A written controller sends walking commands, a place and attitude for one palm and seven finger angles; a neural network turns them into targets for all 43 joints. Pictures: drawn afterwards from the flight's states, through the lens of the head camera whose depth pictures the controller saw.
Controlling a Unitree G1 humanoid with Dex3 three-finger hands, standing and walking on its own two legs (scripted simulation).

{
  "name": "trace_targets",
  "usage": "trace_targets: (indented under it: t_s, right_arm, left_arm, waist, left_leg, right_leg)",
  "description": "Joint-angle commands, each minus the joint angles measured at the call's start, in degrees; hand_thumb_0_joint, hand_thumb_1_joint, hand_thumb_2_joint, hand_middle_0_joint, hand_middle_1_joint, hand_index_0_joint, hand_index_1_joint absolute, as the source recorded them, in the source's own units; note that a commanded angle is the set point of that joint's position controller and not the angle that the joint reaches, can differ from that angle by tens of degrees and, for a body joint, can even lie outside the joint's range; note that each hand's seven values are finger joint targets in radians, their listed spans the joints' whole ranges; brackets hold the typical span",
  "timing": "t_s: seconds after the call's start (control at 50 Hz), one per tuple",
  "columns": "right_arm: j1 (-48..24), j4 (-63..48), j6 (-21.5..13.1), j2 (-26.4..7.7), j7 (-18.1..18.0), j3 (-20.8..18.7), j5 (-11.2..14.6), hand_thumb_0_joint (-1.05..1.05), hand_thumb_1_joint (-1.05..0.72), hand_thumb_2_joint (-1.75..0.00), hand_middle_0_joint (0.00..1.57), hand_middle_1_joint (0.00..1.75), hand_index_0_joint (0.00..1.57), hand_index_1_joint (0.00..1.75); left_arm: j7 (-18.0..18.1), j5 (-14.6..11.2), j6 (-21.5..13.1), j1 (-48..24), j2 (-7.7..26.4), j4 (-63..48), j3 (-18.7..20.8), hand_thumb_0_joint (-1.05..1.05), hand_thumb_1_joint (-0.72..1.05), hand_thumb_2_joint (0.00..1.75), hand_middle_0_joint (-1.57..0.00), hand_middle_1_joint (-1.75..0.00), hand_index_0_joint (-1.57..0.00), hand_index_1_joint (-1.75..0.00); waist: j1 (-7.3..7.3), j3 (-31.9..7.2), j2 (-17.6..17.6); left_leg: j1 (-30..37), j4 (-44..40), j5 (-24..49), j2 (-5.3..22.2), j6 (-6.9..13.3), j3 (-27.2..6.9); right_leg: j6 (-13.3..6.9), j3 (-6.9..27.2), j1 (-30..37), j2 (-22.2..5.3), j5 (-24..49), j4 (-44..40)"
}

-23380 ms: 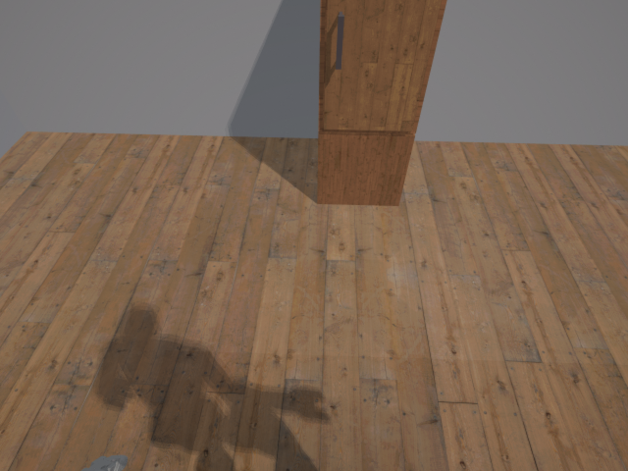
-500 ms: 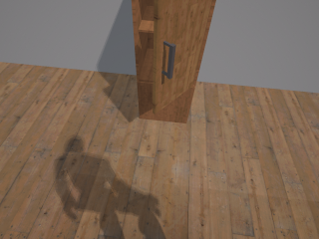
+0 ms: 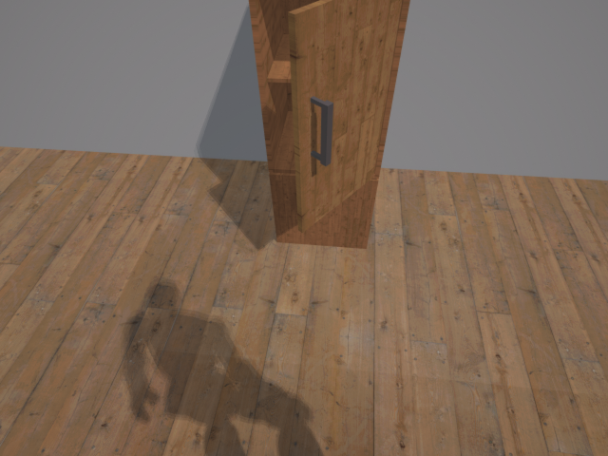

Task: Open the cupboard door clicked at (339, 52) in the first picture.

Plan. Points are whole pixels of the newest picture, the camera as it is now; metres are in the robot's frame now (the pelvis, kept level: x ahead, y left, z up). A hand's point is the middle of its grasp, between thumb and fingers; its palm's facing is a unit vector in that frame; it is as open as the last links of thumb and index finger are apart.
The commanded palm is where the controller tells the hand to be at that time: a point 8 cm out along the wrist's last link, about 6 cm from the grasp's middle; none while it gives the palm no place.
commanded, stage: let the arm hang, fingers relaxed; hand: left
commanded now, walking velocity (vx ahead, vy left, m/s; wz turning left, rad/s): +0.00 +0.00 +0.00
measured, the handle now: (320, 132) +0.78 +0.01 -0.01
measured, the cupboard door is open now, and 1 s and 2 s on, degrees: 52 52 52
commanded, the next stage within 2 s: look to check the result in 0.24 s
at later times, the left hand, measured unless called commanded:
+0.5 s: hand out of the picture +0.07 +0.21 -0.16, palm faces +0.00 -0.95 -0.31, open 7.4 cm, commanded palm none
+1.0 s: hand out of the picture +0.10 +0.20 -0.15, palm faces -0.01 -0.95 -0.32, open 7.4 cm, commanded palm none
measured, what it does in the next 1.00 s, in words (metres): stands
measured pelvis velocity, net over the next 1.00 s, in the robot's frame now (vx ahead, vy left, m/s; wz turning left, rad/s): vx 0.04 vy -0.03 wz -0.01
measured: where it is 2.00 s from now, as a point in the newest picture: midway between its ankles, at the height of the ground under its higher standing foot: outside the picture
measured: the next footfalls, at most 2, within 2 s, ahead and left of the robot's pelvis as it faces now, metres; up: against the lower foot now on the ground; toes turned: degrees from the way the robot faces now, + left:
left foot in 1.82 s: +0.10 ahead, +0.09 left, +0.00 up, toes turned -23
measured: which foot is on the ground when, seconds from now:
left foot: down 0.00-1.00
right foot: down 0.00-1.00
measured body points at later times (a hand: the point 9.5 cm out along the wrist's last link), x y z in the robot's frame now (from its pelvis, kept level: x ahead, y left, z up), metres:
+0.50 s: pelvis +0.02 -0.02 +0.00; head +0.04 -0.03 +0.45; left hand +0.07 +0.26 -0.14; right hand +0.06 -0.29 -0.15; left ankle +0.03 +0.11 -0.74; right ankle +0.01 -0.11 -0.74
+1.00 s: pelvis +0.04 -0.03 +0.01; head +0.05 -0.04 +0.45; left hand +0.10 +0.25 -0.13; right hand +0.09 -0.30 -0.15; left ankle +0.03 +0.11 -0.74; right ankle +0.01 -0.11 -0.74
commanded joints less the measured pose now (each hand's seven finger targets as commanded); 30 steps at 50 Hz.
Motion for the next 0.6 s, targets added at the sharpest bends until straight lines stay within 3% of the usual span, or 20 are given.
trace_targets:
  t_s: [0.0,0.26,0.34,0.58]
  right_arm:
    - [0.8,-1.7,-1.1,-9.0,-0.4,-1.4,0.2,0.0,-0.9,-0.9,0.2,0.3,0.2,0.3]
    - [-3.1,-2.0,-1.4,-11.4,-0.5,-1.4,0.1,0.0,-0.9,-0.9,0.2,0.3,0.2,0.3]
    - [-3.5,-2.0,-1.4,-12.1,-0.5,-1.4,0.2,0.0,-0.9,-0.9,0.2,0.3,0.2,0.3]
    - [-4.8,-2.1,-1.0,-13.8,-0.4,-1.4,0.3,0.0,-0.9,-0.9,0.2,0.3,0.2,0.3]
  left_arm:
    - [0.6,0.1,-0.9,1.4,9.5,-2.1,1.6,0.0,0.9,0.9,-0.2,-0.3,-0.2,-0.3]
    - [0.4,0.0,-1.5,-2.3,11.2,-2.3,1.8,0.0,0.9,0.9,-0.2,-0.3,-0.2,-0.3]
    - [0.5,0.0,-1.7,-2.8,11.8,-2.1,1.8,0.0,0.9,0.9,-0.2,-0.3,-0.2,-0.3]
    - [0.4,-0.1,-1.9,-3.3,13.5,-1.6,1.7,0.0,0.9,0.9,-0.2,-0.3,-0.2,-0.3]
  waist:
    - [0.57,0.5,-1.4]
    - [0.26,-2.4,-0.5]
    - [0.12,-2.6,-1.9]
    - [-0.01,-3.0,-1.4]
  left_leg:
    - [-0.6,-6.0,1.1,5.8,1.1,-6.3]
    - [3.1,-6.4,6.4,6.3,0.5,-5.9]
    - [3.9,-6.6,7.6,6.6,0.4,-5.8]
    - [5.5,-6.7,6.7,6.7,0.2,-5.4]
  right_leg:
    - [-2.3,6.4,-0.7,-5.4,-1.7,-6.4]
    - [-2.3,7.0,2.6,-6.0,5.0,-7.9]
    - [-2.2,6.7,3.2,-6.1,7.4,-8.1]
    - [-2.3,7.4,3.5,-6.4,7.7,-9.8]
